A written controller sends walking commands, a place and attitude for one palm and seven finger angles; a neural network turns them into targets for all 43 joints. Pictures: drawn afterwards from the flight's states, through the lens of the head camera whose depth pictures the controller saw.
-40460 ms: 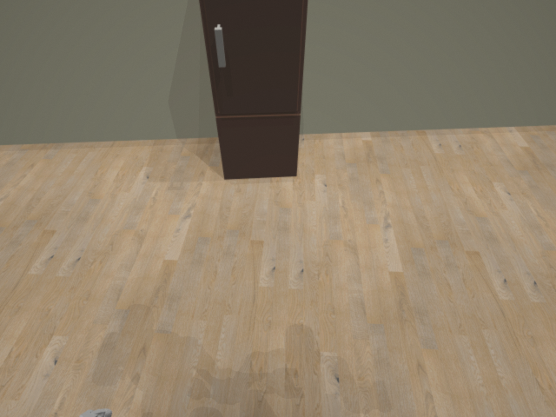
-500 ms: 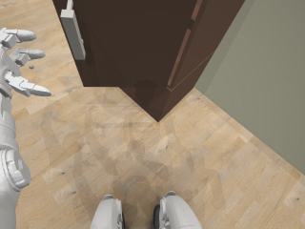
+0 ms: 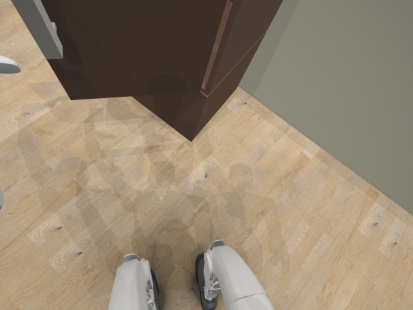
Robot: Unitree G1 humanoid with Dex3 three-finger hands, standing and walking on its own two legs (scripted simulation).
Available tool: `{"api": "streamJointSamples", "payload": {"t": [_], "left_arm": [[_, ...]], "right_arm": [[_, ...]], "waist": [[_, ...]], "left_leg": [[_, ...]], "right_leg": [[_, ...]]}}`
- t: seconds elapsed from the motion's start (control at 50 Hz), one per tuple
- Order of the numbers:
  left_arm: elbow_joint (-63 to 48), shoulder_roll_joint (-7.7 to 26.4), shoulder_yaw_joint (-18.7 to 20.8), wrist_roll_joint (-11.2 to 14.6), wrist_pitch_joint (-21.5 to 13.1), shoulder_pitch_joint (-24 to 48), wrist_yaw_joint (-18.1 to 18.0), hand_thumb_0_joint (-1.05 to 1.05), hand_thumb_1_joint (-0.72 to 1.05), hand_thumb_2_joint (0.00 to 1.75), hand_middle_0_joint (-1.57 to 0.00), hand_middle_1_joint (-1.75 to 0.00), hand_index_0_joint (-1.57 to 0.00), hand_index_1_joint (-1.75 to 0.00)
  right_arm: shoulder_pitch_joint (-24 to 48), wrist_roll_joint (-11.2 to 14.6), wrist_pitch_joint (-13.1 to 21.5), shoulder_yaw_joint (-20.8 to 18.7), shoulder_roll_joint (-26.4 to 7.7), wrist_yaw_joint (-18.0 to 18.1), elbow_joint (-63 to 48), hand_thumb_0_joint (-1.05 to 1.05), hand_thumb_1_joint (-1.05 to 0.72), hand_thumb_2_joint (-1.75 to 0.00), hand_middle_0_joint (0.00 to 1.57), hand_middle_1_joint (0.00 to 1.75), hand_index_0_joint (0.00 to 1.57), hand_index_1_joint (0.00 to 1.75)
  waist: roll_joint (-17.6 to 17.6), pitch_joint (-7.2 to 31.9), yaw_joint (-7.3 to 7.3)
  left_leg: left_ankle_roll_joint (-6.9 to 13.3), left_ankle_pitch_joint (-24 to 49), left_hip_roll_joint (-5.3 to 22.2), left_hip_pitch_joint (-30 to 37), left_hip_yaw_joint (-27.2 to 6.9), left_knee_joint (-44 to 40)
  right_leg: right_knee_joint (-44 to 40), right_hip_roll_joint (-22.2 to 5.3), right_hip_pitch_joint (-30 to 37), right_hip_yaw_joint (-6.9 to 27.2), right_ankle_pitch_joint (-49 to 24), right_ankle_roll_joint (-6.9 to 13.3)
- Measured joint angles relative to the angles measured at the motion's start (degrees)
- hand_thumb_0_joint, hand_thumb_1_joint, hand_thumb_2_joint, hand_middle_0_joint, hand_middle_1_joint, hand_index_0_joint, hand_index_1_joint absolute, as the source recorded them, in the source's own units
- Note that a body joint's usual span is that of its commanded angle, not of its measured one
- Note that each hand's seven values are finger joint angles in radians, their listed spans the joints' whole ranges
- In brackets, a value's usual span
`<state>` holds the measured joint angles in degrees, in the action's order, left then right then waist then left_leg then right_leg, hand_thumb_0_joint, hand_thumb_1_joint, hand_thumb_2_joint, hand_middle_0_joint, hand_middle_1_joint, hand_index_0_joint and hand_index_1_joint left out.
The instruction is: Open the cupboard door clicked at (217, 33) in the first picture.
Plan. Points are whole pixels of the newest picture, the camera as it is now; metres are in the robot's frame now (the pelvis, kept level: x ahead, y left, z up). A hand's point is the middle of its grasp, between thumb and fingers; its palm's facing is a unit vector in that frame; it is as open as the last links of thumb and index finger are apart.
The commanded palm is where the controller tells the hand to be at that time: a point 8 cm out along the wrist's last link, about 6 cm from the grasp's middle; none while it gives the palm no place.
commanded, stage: move the hooked fingers beside the handle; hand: left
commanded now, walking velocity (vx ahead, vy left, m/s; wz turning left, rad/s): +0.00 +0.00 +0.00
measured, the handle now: (37, 8) +0.62 +0.20 +0.07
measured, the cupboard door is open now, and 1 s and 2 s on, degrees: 47 47 47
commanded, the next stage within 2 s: slide the fingers in behind the handle in 0.68 s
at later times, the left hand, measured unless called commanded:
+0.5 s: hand out of the picture +0.55 +0.28 +0.08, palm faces +0.04 -1.00 -0.01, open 14.0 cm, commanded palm +0.54 +0.29 +0.07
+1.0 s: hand out of the picture +0.56 +0.26 +0.08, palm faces +0.04 -1.00 -0.02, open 14.0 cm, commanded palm +0.55 +0.27 +0.07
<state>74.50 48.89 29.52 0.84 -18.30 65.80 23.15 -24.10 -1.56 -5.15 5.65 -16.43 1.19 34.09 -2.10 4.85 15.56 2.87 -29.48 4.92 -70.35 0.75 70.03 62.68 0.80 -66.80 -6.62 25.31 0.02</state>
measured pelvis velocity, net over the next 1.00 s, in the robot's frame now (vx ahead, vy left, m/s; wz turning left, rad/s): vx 0.01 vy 0.00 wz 0.01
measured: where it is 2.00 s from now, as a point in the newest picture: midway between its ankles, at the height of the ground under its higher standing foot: (180, 300)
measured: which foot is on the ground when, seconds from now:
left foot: down 0.00-1.00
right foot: down 0.00-1.00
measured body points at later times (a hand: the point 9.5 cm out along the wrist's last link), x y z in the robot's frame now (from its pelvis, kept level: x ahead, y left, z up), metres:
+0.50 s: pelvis +0.01 +0.00 +0.01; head +0.20 +0.05 +0.42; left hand +0.54 +0.33 +0.08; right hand +0.00 -0.27 -0.08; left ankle +0.02 +0.08 -0.63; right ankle +0.03 -0.13 -0.63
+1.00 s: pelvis +0.01 +0.00 +0.01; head +0.19 +0.05 +0.41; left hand +0.55 +0.31 +0.08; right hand -0.02 -0.26 -0.08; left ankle +0.02 +0.08 -0.63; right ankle +0.03 -0.13 -0.63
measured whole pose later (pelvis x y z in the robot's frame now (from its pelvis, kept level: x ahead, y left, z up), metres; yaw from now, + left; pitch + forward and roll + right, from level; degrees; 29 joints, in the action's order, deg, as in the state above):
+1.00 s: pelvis +0.01 +0.00 +0.01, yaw +0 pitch +29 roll -7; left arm 71.4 44.1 27.8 2.4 -19.0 61.7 21.8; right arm -23.7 -1.5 -5.9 5.3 -15.3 0.1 34.7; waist -1.9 5.2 14.1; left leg 2.8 -29.9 4.8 -68.3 0.2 69.1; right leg 61.3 1.0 -64.4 -6.9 25.6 -0.1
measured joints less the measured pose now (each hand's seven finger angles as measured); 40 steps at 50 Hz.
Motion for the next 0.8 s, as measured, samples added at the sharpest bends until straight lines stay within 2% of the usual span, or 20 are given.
{"api": "streamJointSamples", "payload": {"t": [0.12,0.2,0.4,0.52,0.68,0.8], "left_arm": [[-0.9,-0.2,1.4,-0.2,1.6,-2.0,0.6,-0.02,-0.5,0.3,-0.3,-1.2,-0.3,-1.2],[-3.5,-0.7,3.0,-0.1,0.7,-4.1,0.2,-0.02,-0.5,0.3,-0.3,-1.2,-0.3,-1.2],[-3.3,-2.3,-0.1,1.8,1.2,-5.1,1.2,-0.02,-0.5,0.3,-0.3,-1.2,-0.3,-1.2],[-3.9,-4.1,-0.8,2.1,-0.3,-5.7,0.7,-0.02,-0.5,0.3,-0.3,-1.2,-0.3,-1.2],[-2.2,-3.8,-1.1,1.0,-0.6,-4.4,-0.6,-0.02,-0.5,0.3,-0.3,-1.2,-0.3,-1.2],[-3.1,-3.7,0.0,1.3,-1.0,-4.3,-0.3,-0.02,-0.5,0.3,-0.3,-1.2,-0.3,-1.2]], "right_arm": [[-0.6,0.1,-0.8,0.3,0.3,-0.3,-0.4,0.0,-0.9,-0.9,0.2,0.3,0.2,0.3],[-0.5,0.0,-0.7,-0.1,0.6,-0.7,-0.4,0.0,-0.9,-0.9,0.2,0.3,0.2,0.3],[0.8,0.3,-0.8,-0.4,0.5,-0.8,-0.1,0.0,-0.9,-0.9,0.2,0.3,0.2,0.3],[1.8,0.2,-0.7,-0.9,0.3,-0.8,-0.5,0.0,-0.9,-0.9,0.2,0.3,0.2,0.3],[2.6,0.2,-0.6,-0.5,0.2,-0.7,-1.0,0.0,-0.9,-0.9,0.2,0.3,0.2,0.3],[2.2,0.2,-0.9,-0.4,0.8,-0.9,-0.3,0.0,-0.9,-0.9,0.2,0.3,0.2,0.3]], "waist": [[0.1,-0.3,-0.12],[0.4,-0.1,-0.28],[0.6,0.3,-1.71],[0.7,0.8,-1.99],[0.6,0.4,-1.51],[0.4,0.2,-1.5]], "left_leg": [[0.1,-0.2,0.3,0.3,0.3,-0.5],[-0.1,-0.4,0.5,0.7,0.3,-0.7],[-0.2,-0.4,0.0,3.2,-0.4,-2.2],[-0.2,-0.6,-0.1,3.5,-0.5,-2.0],[-0.1,-0.8,-0.2,2.4,-0.6,-0.9],[0.0,-0.7,0.0,2.0,-0.4,-0.7]], "right_leg": [[-0.6,0.4,0.1,0.3,-0.1,-0.1],[-1.0,0.6,0.5,0.3,0.0,0.0],[-2.8,0.4,3.6,-0.3,0.2,-0.1],[-2.7,0.2,4.0,-0.4,0.4,-0.1],[-1.5,0.1,2.9,-0.5,0.7,-0.2],[-1.2,0.2,2.3,-0.2,0.5,-0.2]]}}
